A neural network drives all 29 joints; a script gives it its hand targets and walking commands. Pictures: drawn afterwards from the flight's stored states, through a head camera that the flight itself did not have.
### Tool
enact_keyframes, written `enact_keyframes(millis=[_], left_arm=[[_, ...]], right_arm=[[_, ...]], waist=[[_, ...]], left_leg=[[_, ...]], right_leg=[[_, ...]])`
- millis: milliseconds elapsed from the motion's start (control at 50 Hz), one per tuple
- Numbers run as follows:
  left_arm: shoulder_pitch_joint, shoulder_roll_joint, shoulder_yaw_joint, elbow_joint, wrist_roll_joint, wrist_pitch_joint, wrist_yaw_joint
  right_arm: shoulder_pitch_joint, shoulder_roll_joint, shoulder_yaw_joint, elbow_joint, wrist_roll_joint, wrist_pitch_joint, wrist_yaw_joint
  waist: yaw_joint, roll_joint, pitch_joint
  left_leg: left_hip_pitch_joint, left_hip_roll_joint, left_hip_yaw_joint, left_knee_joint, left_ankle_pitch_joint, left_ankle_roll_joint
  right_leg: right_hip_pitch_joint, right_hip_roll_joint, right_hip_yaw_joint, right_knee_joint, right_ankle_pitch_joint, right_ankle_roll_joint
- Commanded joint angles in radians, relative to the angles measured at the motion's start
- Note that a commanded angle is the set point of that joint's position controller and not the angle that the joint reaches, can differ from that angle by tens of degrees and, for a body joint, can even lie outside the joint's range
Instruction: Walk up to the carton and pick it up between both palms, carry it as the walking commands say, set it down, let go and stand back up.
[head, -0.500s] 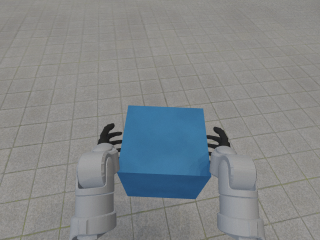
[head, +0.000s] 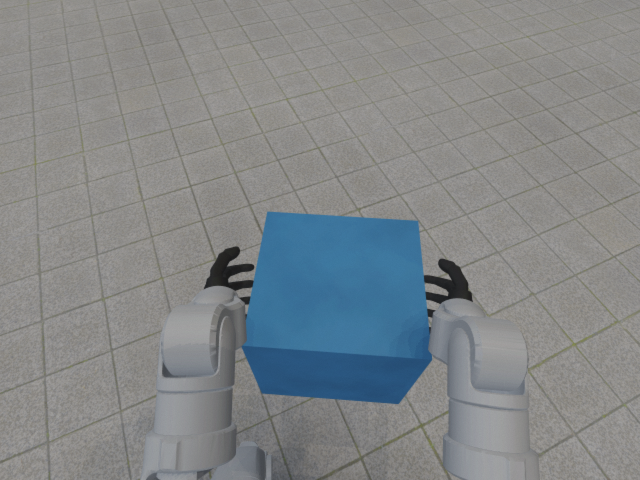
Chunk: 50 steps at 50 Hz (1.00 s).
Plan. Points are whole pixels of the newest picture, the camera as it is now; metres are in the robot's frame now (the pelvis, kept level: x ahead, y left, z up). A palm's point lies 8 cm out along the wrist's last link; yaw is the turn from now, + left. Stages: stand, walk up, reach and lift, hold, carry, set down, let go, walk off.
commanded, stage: carry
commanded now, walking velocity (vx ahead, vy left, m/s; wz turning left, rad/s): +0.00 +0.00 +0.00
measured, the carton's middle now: (335, 311) +0.33 +0.00 -0.03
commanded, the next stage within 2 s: none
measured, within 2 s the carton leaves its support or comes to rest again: neither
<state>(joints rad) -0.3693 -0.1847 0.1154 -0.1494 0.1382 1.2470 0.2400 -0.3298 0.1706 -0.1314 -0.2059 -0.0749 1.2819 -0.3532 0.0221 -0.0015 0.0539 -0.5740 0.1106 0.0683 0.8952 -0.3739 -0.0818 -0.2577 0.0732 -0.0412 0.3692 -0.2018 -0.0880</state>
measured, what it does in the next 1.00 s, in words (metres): walks ahead: left foot, then right foot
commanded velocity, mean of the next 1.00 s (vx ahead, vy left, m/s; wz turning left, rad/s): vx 0.00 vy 0.00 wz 0.00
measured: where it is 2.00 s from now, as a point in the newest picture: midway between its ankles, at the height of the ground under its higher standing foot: (314, 455)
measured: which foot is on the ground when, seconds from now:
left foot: up 0.00-0.12, down 0.14-1.00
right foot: down 0.00-0.16, up 0.18-0.32, down 0.34-1.00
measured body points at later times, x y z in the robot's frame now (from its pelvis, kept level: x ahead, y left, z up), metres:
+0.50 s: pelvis +0.20 +0.00 +0.00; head +0.21 -0.01 +0.45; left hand +0.53 +0.09 +0.07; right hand +0.48 -0.19 +0.06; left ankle +0.20 +0.13 -0.74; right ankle +0.15 -0.08 -0.74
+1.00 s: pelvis +0.25 -0.01 -0.01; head +0.26 -0.01 +0.44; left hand +0.57 +0.08 +0.05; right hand +0.52 -0.20 +0.05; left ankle +0.21 +0.13 -0.74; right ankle +0.16 -0.08 -0.73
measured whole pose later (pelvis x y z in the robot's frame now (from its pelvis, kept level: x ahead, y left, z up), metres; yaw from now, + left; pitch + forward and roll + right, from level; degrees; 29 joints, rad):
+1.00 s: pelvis +0.25 -0.01 -0.01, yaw -8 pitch +6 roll +1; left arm -0.34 -0.17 0.12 -0.09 0.16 1.22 0.23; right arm -0.32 0.17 -0.12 -0.10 -0.09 1.24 -0.33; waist -0.02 -0.02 -0.09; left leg -0.26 0.06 0.16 0.49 -0.31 -0.03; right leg -0.30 -0.03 -0.11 0.65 -0.29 -0.01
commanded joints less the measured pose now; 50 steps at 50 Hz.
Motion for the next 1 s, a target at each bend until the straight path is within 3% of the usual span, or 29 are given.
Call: enact_keyframes(millis=[0, 40, 80, 100, 120, 140, 160, 180, 240, 260, 300, 320, 340, 360, 380, 480, 560, 620, 660, 700, 720, 760, 840, 880, 900, 920, 940, 960, 980], left_arm=[[-0.511, -1.028, -0.648, -0.141, -0.466, -0.031, -0.384], [-0.514, -1.037, -0.622, -0.136, -0.447, -0.024, -0.383], [-0.498, -1.031, -0.629, -0.141, -0.445, -0.023, -0.381], [-0.516, -1.039, -0.650, -0.121, -0.459, -0.019, -0.380], [-0.489, -1.045, -0.660, -0.121, -0.462, -0.014, -0.379], [-0.499, -1.052, -0.665, -0.120, -0.471, -0.013, -0.383], [-0.517, -1.050, -0.666, -0.103, -0.460, -0.011, -0.382], [-0.520, -1.023, -0.661, -0.143, -0.468, -0.019, -0.385], [-0.510, -1.066, -0.673, -0.112, -0.476, -0.027, -0.386], [-0.507, -1.069, -0.670, -0.152, -0.477, -0.036, -0.391], [-0.562, -1.081, -0.676, -0.192, -0.501, -0.033, -0.387], [-0.563, -1.084, -0.677, -0.192, -0.506, -0.020, -0.384], [-0.547, -1.067, -0.678, -0.162, -0.501, -0.017, -0.387], [-0.532, -1.062, -0.662, -0.133, -0.483, -0.014, -0.390], [-0.477, -1.063, -0.649, -0.041, -0.463, -0.008, -0.396], [-0.511, -1.054, -0.619, -0.037, -0.463, -0.008, -0.411], [-0.554, -1.044, -0.623, -0.067, -0.471, -0.017, -0.410], [-0.516, -1.033, -0.607, -0.017, -0.462, -0.013, -0.400], [-0.550, -1.042, -0.616, -0.066, -0.475, -0.021, -0.397], [-0.577, -1.063, -0.629, -0.102, -0.476, -0.021, -0.392], [-0.580, -1.065, -0.637, -0.102, -0.484, -0.023, -0.391], [-0.589, -1.070, -0.652, -0.113, -0.492, -0.022, -0.394], [-0.497, -1.050, -0.597, -0.016, -0.461, -0.031, -0.398], [-0.498, -1.047, -0.620, -0.035, -0.473, -0.038, -0.392], [-0.481, -1.011, -0.604, -0.021, -0.453, -0.036, -0.390], [-0.515, -1.018, -0.590, -0.024, -0.436, -0.053, -0.390], [-0.504, -1.017, -0.602, -0.066, -0.434, -0.068, -0.384], [-0.558, -1.037, -0.647, -0.146, -0.460, -0.063, -0.382], [-0.554, -1.069, -0.644, -0.116, -0.466, -0.060, -0.386]], right_arm=[[-0.596, 1.062, 0.653, -0.153, 0.420, -0.055, 0.481], [-0.659, 1.082, 0.660, -0.171, 0.442, -0.040, 0.493], [-0.592, 1.081, 0.656, -0.131, 0.432, -0.032, 0.503], [-0.563, 1.072, 0.649, -0.102, 0.433, -0.031, 0.508], [-0.522, 1.053, 0.636, -0.074, 0.428, -0.031, 0.514], [-0.534, 1.046, 0.612, -0.050, 0.417, -0.033, 0.515], [-0.539, 1.076, 0.612, -0.011, 0.418, -0.035, 0.516], [-0.533, 1.101, 0.643, -0.040, 0.439, -0.044, 0.512], [-0.561, 1.076, 0.637, -0.097, 0.426, -0.055, 0.509], [-0.574, 1.075, 0.665, -0.136, 0.423, -0.056, 0.506], [-0.637, 1.069, 0.665, -0.198, 0.442, -0.053, 0.503], [-0.597, 1.061, 0.651, -0.158, 0.434, -0.045, 0.499], [-0.612, 1.063, 0.660, -0.137, 0.425, -0.042, 0.497], [-0.611, 1.084, 0.669, -0.112, 0.431, -0.028, 0.501], [-0.636, 1.057, 0.661, -0.115, 0.431, -0.026, 0.508], [-0.598, 1.080, 0.649, 0.000, 0.426, -0.014, 0.513], [-0.645, 1.083, 0.662, -0.032, 0.439, -0.030, 0.510], [-0.667, 1.079, 0.653, -0.033, 0.450, -0.027, 0.506], [-0.676, 1.069, 0.647, -0.053, 0.458, -0.034, 0.508], [-0.662, 1.078, 0.639, -0.040, 0.449, -0.034, 0.509], [-0.658, 1.063, 0.642, -0.053, 0.448, -0.035, 0.508], [-0.601, 1.060, 0.636, -0.032, 0.429, -0.037, 0.501], [-0.626, 1.058, 0.638, -0.027, 0.437, -0.049, 0.498], [-0.622, 1.051, 0.661, -0.060, 0.446, -0.053, 0.498], [-0.597, 1.059, 0.650, -0.017, 0.435, -0.050, 0.502], [-0.638, 1.035, 0.615, -0.011, 0.413, -0.071, 0.507], [-0.588, 1.051, 0.619, 0.005, 0.420, -0.080, 0.509], [-0.588, 1.081, 0.638, -0.028, 0.440, -0.082, 0.511], [-0.607, 1.070, 0.636, -0.041, 0.435, -0.080, 0.511]], waist=[[0.009, -0.114, -0.538], [0.009, -0.123, -0.524], [-0.020, -0.045, -0.560], [-0.036, 0.024, -0.607], [-0.035, 0.191, -0.655], [-0.033, 0.274, -0.628], [-0.033, 0.253, -0.642], [-0.036, 0.174, -0.661], [-0.021, 0.172, -0.644], [-0.014, 0.078, -0.633], [-0.018, 0.056, -0.616], [-0.015, 0.093, -0.612], [-0.016, 0.006, -0.622], [-0.026, -0.048, -0.576], [-0.026, -0.038, -0.549], [-0.015, -0.041, -0.552], [-0.018, -0.120, -0.563], [-0.019, -0.101, -0.571], [-0.016, -0.018, -0.606], [-0.012, 0.020, -0.575], [-0.015, 0.045, -0.585], [-0.020, 0.029, -0.560], [-0.020, -0.176, -0.539], [-0.025, -0.139, -0.579], [-0.026, -0.111, -0.600], [-0.021, -0.010, -0.606], [-0.040, 0.122, -0.634], [-0.043, 0.188, -0.593], [-0.018, 0.173, -0.565]], left_leg=[[0.009, -0.029, 0.023, -0.209, 0.161, 0.011], [0.114, -0.057, 0.051, -0.344, 0.264, 0.025], [0.387, -0.070, 0.074, -0.618, 0.522, 0.040], [0.607, 0.028, -0.015, -0.581, 0.775, 0.071], [0.830, 0.194, -0.154, -0.436, 1.216, 0.118], [0.893, 0.252, -0.220, -0.407, 1.453, 0.177], [0.955, 0.312, -0.271, -0.416, 1.403, 0.235], [0.991, 0.314, -0.291, -0.419, 1.365, 0.258], [0.795, 0.216, -0.135, -0.480, 1.040, 0.181], [0.717, 0.184, -0.061, -0.482, 0.895, 0.147], [0.559, 0.130, -0.007, -0.500, 0.650, 0.092], [0.525, 0.110, -0.004, -0.478, 0.628, 0.085], [0.448, 0.072, 0.016, -0.434, 0.491, 0.054], [0.424, 0.035, 0.038, -0.433, 0.388, 0.047], [0.430, 0.024, 0.050, -0.422, 0.381, 0.046], [0.414, 0.048, 0.035, -0.366, 0.661, 0.049], [0.308, -0.015, 0.084, -0.393, 0.389, 0.051], [0.347, -0.026, 0.097, -0.450, 0.389, 0.052], [0.484, -0.006, 0.079, -0.410, 0.692, 0.066], [0.532, 0.046, 0.051, -0.352, 0.839, 0.072], [0.543, 0.060, 0.034, -0.346, 0.816, 0.077], [0.446, 0.044, 0.051, -0.308, 0.731, 0.075], [0.139, -0.061, 0.094, -0.329, 0.062, 0.079], [0.299, -0.063, 0.096, -0.464, 0.257, 0.100], [0.431, -0.040, 0.069, -0.434, 0.499, 0.112], [0.542, -0.007, 0.049, -0.406, 0.782, 0.116], [0.702, 0.047, 0.008, -0.326, 1.131, 0.129], [0.834, 0.107, -0.039, -0.267, 1.331, 0.154], [0.819, 0.140, -0.051, -0.276, 1.351, 0.168]], right_leg=[[0.427, -0.277, 0.162, 0.077, 0.851, -0.092], [0.367, -0.229, 0.105, 0.090, 0.841, -0.049], [0.255, -0.179, 0.046, 0.210, 0.653, 0.024], [0.112, -0.128, 0.035, 0.318, 0.502, 0.078], [-0.100, -0.092, 0.001, 0.422, 0.124, 0.106], [-0.255, -0.037, 0.007, 0.439, -0.276, 0.089], [-0.304, -0.057, 0.029, 0.420, -0.387, 0.086], [-0.315, -0.062, 0.040, 0.347, -0.381, 0.088], [-0.099, -0.098, 0.015, 0.138, -0.245, 0.080], [0.000, -0.109, -0.010, 0.002, -0.064, 0.075], [0.155, -0.123, -0.033, 0.018, 0.131, 0.086], [0.195, -0.161, -0.016, -0.026, 0.169, 0.084], [0.261, -0.257, 0.068, 0.020, 0.472, 0.065], [0.235, -0.280, 0.066, 0.076, 0.685, 0.055], [0.200, -0.290, 0.052, 0.102, 0.734, 0.059], [0.216, -0.253, 0.019, 0.163, 0.693, 0.085], [0.331, -0.267, 0.022, 0.205, 0.992, 0.071], [0.317, -0.264, 0.032, 0.223, 0.992, 0.074], [0.232, -0.221, -0.003, 0.265, 0.879, 0.087], [0.126, -0.204, -0.005, 0.183, 0.582, 0.098], [0.110, -0.190, 0.005, 0.147, 0.491, 0.091], [0.199, -0.192, -0.007, 0.111, 0.562, 0.083], [0.454, -0.294, 0.090, 0.221, 1.184, 0.019], [0.372, -0.275, 0.046, 0.270, 1.123, 0.040], [0.267, -0.248, 0.030, 0.286, 0.969, 0.071], [0.161, -0.206, 0.001, 0.326, 0.818, 0.090], [0.005, -0.166, -0.035, 0.383, 0.578, 0.108], [-0.177, -0.128, -0.050, 0.307, 0.200, 0.109], [-0.203, -0.095, -0.053, 0.125, -0.153, 0.108]])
